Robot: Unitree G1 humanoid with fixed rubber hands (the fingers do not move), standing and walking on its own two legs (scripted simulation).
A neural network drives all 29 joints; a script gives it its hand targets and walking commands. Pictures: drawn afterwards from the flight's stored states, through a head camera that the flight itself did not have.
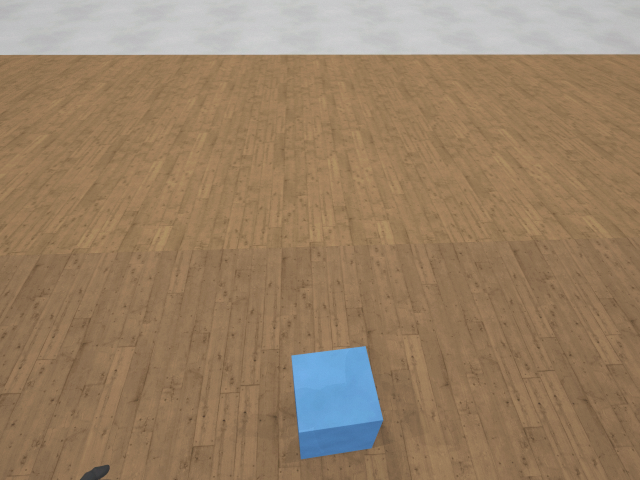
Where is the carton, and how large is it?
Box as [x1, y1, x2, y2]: [291, 346, 382, 458]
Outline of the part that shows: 365,346 291,356 301,458 371,447 381,424 382,417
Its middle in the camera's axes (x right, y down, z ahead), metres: +0.03 +0.47 +1.11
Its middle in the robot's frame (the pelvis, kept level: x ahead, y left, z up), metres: +0.46 -0.02 -0.66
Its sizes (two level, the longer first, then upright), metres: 0.210 0.200 0.250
